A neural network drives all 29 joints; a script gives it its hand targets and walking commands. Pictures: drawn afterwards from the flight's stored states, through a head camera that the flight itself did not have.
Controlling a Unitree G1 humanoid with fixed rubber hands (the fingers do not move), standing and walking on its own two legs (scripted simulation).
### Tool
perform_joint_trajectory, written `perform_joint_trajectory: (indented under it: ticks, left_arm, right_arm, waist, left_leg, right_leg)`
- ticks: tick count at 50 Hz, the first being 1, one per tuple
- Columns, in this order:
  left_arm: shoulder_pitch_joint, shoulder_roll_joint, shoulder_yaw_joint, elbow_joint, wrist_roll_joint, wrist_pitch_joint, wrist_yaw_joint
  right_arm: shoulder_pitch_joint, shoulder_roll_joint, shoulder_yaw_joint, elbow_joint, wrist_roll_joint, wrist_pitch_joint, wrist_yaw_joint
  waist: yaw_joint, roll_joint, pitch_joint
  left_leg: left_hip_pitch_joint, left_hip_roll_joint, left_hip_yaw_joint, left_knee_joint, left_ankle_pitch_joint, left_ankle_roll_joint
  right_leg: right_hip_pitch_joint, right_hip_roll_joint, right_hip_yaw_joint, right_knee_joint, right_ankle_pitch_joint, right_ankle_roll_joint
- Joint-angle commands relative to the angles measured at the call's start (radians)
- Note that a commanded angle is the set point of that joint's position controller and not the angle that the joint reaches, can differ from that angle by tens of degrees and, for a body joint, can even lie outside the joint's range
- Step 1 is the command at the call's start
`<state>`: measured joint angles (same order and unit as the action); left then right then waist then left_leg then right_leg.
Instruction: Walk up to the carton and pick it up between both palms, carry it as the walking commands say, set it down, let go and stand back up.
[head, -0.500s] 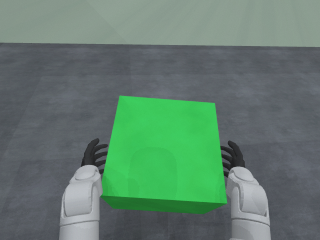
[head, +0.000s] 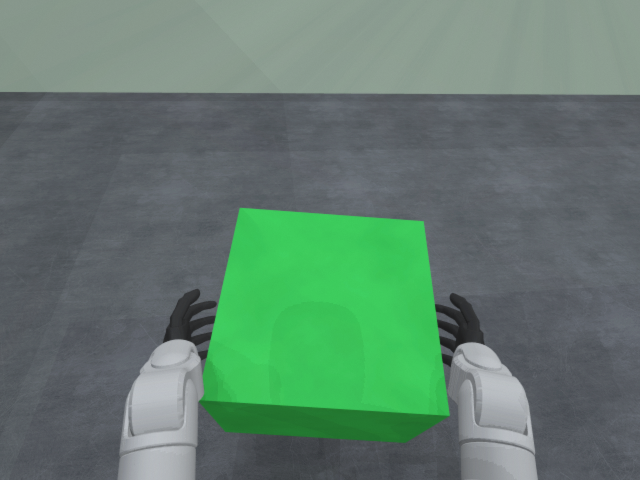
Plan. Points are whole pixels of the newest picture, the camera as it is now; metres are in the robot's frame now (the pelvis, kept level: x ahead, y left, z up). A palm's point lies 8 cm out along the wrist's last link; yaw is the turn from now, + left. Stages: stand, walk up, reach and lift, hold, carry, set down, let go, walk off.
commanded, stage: carry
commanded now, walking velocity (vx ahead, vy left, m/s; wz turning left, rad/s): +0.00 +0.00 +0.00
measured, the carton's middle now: (323, 327) +0.36 +0.01 -0.03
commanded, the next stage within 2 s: hold in 1.96 s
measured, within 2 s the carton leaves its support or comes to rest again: neither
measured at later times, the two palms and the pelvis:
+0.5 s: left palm (168, 398) +0.19 +0.17 +0.09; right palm (517, 412) +0.20 -0.19 +0.08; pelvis -0.08 -0.01 +0.03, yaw -1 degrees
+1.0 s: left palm (201, 477) +0.13 +0.12 +0.07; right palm out of the picture +0.14 -0.23 +0.05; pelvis -0.14 -0.05 +0.02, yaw -1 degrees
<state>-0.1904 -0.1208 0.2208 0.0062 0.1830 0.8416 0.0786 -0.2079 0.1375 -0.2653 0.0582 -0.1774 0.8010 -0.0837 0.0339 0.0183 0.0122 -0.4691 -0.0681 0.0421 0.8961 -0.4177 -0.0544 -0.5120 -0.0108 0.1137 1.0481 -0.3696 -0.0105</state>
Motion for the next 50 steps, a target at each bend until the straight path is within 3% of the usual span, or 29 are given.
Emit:
perform_joint_trajectory:
  ticks: [1, 4, 6, 8, 11, 17, 20, 22, 24, 25, 27, 28, 29, 30, 32, 33, 34, 35, 36, 37, 38, 39, 40, 41, 43, 46, 47, 49, 50]
  left_arm:
    - [-0.522, -0.742, -0.621, -0.094, -0.287, -0.065, -0.241]
    - [-0.432, -0.760, -0.648, -0.117, -0.307, -0.086, -0.250]
    - [-0.419, -0.773, -0.668, -0.172, -0.327, -0.096, -0.258]
    - [-0.439, -0.774, -0.679, -0.219, -0.342, -0.095, -0.262]
    - [-0.397, -0.761, -0.680, -0.231, -0.343, -0.081, -0.261]
    - [-0.415, -0.707, -0.633, -0.150, -0.314, -0.042, -0.261]
    - [-0.378, -0.700, -0.612, -0.110, -0.308, -0.039, -0.263]
    - [-0.379, -0.694, -0.590, -0.078, -0.294, -0.043, -0.267]
    - [-0.397, -0.704, -0.588, -0.079, -0.297, -0.050, -0.269]
    - [-0.407, -0.705, -0.590, -0.084, -0.296, -0.054, -0.270]
    - [-0.442, -0.675, -0.568, -0.064, -0.281, -0.058, -0.271]
    - [-0.434, -0.659, -0.546, -0.044, -0.269, -0.058, -0.270]
    - [-0.401, -0.646, -0.533, -0.018, -0.251, -0.059, -0.268]
    - [-0.368, -0.644, -0.528, -0.007, -0.240, -0.059, -0.268]
    - [-0.400, -0.650, -0.523, -0.016, -0.253, -0.072, -0.272]
    - [-0.409, -0.674, -0.535, -0.036, -0.265, -0.076, -0.271]
    - [-0.406, -0.691, -0.539, -0.036, -0.278, -0.073, -0.268]
    - [-0.380, -0.682, -0.529, 0.024, -0.249, -0.072, -0.272]
    - [-0.570, -0.653, -0.526, -0.010, -0.253, -0.090, -0.276]
    - [-0.619, -0.642, -0.513, 0.007, -0.250, -0.096, -0.281]
    - [-0.581, -0.671, -0.506, 0.042, -0.236, -0.098, -0.281]
    - [-0.565, -0.682, -0.488, 0.031, -0.230, -0.107, -0.275]
    - [-0.492, -0.699, -0.496, 0.022, -0.232, -0.108, -0.271]
    - [-0.560, -0.678, -0.509, -0.023, -0.247, -0.121, -0.267]
    - [-0.532, -0.663, -0.505, 0.019, -0.231, -0.121, -0.277]
    - [-0.498, -0.733, -0.544, -0.006, -0.274, -0.119, -0.287]
    - [-0.481, -0.743, -0.552, -0.022, -0.288, -0.118, -0.286]
    - [-0.480, -0.735, -0.545, -0.051, -0.300, -0.121, -0.282]
    - [-0.484, -0.733, -0.543, -0.067, -0.301, -0.118, -0.277]
  right_arm:
    - [-0.541, 0.731, 0.596, -0.113, 0.294, -0.057, 0.277]
    - [-0.452, 0.767, 0.662, -0.144, 0.300, -0.072, 0.270]
    - [-0.448, 0.796, 0.697, -0.206, 0.314, -0.075, 0.265]
    - [-0.451, 0.808, 0.712, -0.251, 0.320, -0.068, 0.258]
    - [-0.468, 0.795, 0.711, -0.274, 0.325, -0.049, 0.251]
    - [-0.496, 0.747, 0.651, -0.155, 0.293, -0.011, 0.249]
    - [-0.476, 0.745, 0.645, -0.127, 0.277, -0.003, 0.240]
    - [-0.508, 0.740, 0.651, -0.124, 0.281, -0.008, 0.241]
    - [-0.491, 0.743, 0.667, -0.116, 0.293, -0.018, 0.241]
    - [-0.491, 0.739, 0.675, -0.112, 0.301, -0.025, 0.243]
    - [-0.504, 0.718, 0.659, -0.076, 0.305, -0.031, 0.249]
    - [-0.524, 0.699, 0.643, -0.055, 0.299, -0.029, 0.249]
    - [-0.516, 0.693, 0.624, -0.026, 0.278, -0.024, 0.249]
    - [-0.522, 0.700, 0.622, -0.027, 0.258, -0.015, 0.249]
    - [-0.532, 0.720, 0.629, -0.022, 0.248, -0.018, 0.247]
    - [-0.514, 0.743, 0.644, -0.043, 0.259, -0.026, 0.244]
    - [-0.476, 0.751, 0.664, -0.049, 0.278, -0.023, 0.237]
    - [-0.472, 0.731, 0.672, -0.015, 0.278, -0.037, 0.246]
    - [-0.632, 0.712, 0.657, -0.012, 0.306, -0.067, 0.261]
    - [-0.665, 0.702, 0.633, 0.027, 0.308, -0.074, 0.268]
    - [-0.653, 0.713, 0.634, 0.051, 0.300, -0.080, 0.270]
    - [-0.676, 0.719, 0.639, 0.036, 0.301, -0.087, 0.267]
    - [-0.602, 0.730, 0.648, 0.017, 0.289, -0.074, 0.262]
    - [-0.603, 0.728, 0.642, 0.052, 0.295, -0.068, 0.272]
    - [-0.582, 0.743, 0.639, 0.099, 0.268, -0.060, 0.280]
    - [-0.546, 0.796, 0.675, 0.025, 0.282, -0.073, 0.269]
    - [-0.523, 0.800, 0.677, 0.004, 0.286, -0.071, 0.263]
    - [-0.537, 0.800, 0.699, -0.053, 0.304, -0.072, 0.252]
    - [-0.562, 0.792, 0.706, -0.089, 0.313, -0.073, 0.246]
  waist:
    - [-0.023, 0.196, -0.383]
    - [-0.018, 0.189, -0.516]
    - [-0.016, 0.171, -0.586]
    - [-0.022, 0.134, -0.629]
    - [-0.020, 0.022, -0.627]
    - [-0.022, 0.086, -0.439]
    - [-0.007, 0.064, -0.434]
    - [-0.011, -0.018, -0.398]
    - [-0.042, -0.155, -0.413]
    - [-0.060, -0.152, -0.431]
    - [-0.088, -0.030, -0.388]
    - [-0.075, 0.126, -0.365]
    - [-0.047, 0.220, -0.387]
    - [-0.009, 0.198, -0.382]
    - [0.010, 0.086, -0.355]
    - [0.007, -0.027, -0.346]
    - [-0.011, -0.363, -0.326]
    - [-0.071, -0.421, -0.298]
    - [-0.103, -0.359, -0.287]
    - [-0.117, -0.281, -0.292]
    - [-0.121, -0.141, -0.305]
    - [-0.097, 0.008, -0.311]
    - [-0.073, 0.146, -0.379]
    - [-0.050, 0.216, -0.391]
    - [-0.028, 0.132, -0.361]
    - [-0.030, 0.052, -0.407]
    - [-0.034, 0.026, -0.426]
    - [-0.047, -0.172, -0.374]
    - [-0.058, -0.203, -0.373]
  left_leg:
    - [0.313, 0.282, -0.335, -0.668, 0.263, -0.239]
    - [0.540, 0.269, -0.253, -0.516, 0.911, -0.278]
    - [0.635, 0.262, -0.224, -0.494, 1.042, -0.283]
    - [0.686, 0.260, -0.222, -0.505, 0.936, -0.261]
    - [0.576, 0.240, -0.195, -0.515, 0.578, -0.224]
    - [0.246, 0.253, -0.224, -0.708, -0.140, -0.162]
    - [0.159, 0.203, -0.179, -0.707, -0.139, -0.179]
    - [0.151, 0.139, -0.125, -0.633, -0.137, -0.192]
    - [0.278, 0.103, -0.101, -0.357, -0.095, -0.105]
    - [0.338, 0.104, -0.116, -0.264, -0.067, -0.058]
    - [0.334, 0.138, -0.198, -0.381, -0.075, 0.002]
    - [0.183, 0.206, -0.305, -0.617, -0.187, 0.012]
    - [0.005, 0.262, -0.358, -0.807, -0.260, -0.027]
    - [-0.122, 0.255, -0.268, -0.835, -0.263, -0.095]
    - [-0.092, 0.154, -0.129, -0.726, -0.166, -0.172]
    - [0.008, 0.065, -0.085, -0.527, -0.102, -0.177]
    - [0.155, -0.062, -0.005, -0.012, -0.128, -0.140]
    - [0.274, -0.007, -0.065, 0.313, -0.065, -0.053]
    - [0.350, 0.047, -0.143, 0.271, -0.041, -0.006]
    - [0.368, 0.076, -0.155, 0.053, -0.073, 0.041]
    - [0.300, 0.086, -0.159, -0.300, -0.073, 0.074]
    - [0.192, 0.062, -0.196, -0.563, -0.096, 0.067]
    - [0.221, 0.213, -0.390, -0.616, -0.051, 0.111]
    - [0.106, 0.309, -0.501, -0.751, -0.227, 0.126]
    - [-0.074, 0.341, -0.437, -0.797, -0.332, 0.097]
    - [0.077, 0.251, -0.306, -0.665, -0.107, 0.100]
    - [0.121, 0.223, -0.297, -0.617, -0.070, 0.100]
    - [0.058, 0.116, -0.187, -0.439, -0.017, 0.054]
    - [0.068, 0.079, -0.138, -0.350, 0.031, 0.048]
  right_leg:
    - [-0.065, 0.073, -0.023, 0.065, -0.106, -0.009]
    - [0.026, 0.065, -0.056, -0.168, -0.193, -0.017]
    - [0.109, 0.079, -0.083, -0.405, -0.204, -0.039]
    - [0.170, 0.081, -0.086, -0.599, -0.098, -0.062]
    - [0.218, 0.006, -0.005, -0.525, 0.033, -0.087]
    - [0.156, 0.032, -0.051, -0.356, -0.090, -0.107]
    - [0.256, 0.044, -0.063, -0.478, -0.117, -0.131]
    - [0.212, 0.013, -0.001, -0.599, -0.219, -0.138]
    - [0.037, -0.075, 0.128, -0.655, -0.247, -0.144]
    - [-0.043, -0.097, 0.142, -0.631, -0.245, -0.136]
    - [-0.134, -0.036, 0.078, -0.491, -0.251, -0.089]
    - [-0.029, 0.043, -0.009, -0.300, -0.215, -0.068]
    - [0.167, 0.094, -0.086, -0.099, -0.133, -0.057]
    - [0.302, 0.085, -0.116, -0.071, -0.094, -0.078]
    - [0.343, 0.088, -0.124, -0.413, -0.206, -0.136]
    - [0.264, 0.051, -0.035, -0.628, -0.278, -0.182]
    - [-0.017, -0.137, 0.274, -0.869, -0.426, -0.261]
    - [-0.269, -0.256, 0.337, -0.864, -0.418, -0.254]
    - [-0.357, -0.247, 0.279, -0.795, -0.338, -0.202]
    - [-0.327, -0.182, 0.193, -0.718, -0.325, -0.138]
    - [-0.172, -0.084, 0.113, -0.586, -0.259, -0.089]
    - [-0.007, 0.000, 0.066, -0.441, -0.152, -0.073]
    - [-0.002, 0.047, 0.030, -0.259, -0.093, -0.032]
    - [0.025, 0.049, 0.017, -0.086, -0.086, -0.023]
    - [0.171, 0.026, -0.027, -0.039, -0.081, -0.056]
    - [0.207, 0.031, -0.039, -0.414, -0.095, -0.094]
    - [0.217, 0.032, 0.003, -0.510, -0.085, -0.099]
    - [0.169, -0.080, 0.211, -0.691, -0.181, -0.127]
    - [0.145, -0.123, 0.270, -0.749, -0.197, -0.130]
